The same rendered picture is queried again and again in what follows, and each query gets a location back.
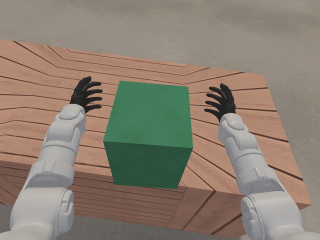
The pedestal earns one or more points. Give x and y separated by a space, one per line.
37 81

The left robot hand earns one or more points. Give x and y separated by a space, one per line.
81 93

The right robot upper arm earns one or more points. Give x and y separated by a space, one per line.
273 216

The right robot hand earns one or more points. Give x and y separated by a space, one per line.
226 100

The left robot forearm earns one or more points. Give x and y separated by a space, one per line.
55 164

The left robot upper arm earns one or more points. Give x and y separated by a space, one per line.
41 213

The carton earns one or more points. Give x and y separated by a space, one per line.
148 139

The right robot forearm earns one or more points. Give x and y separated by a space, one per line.
253 175

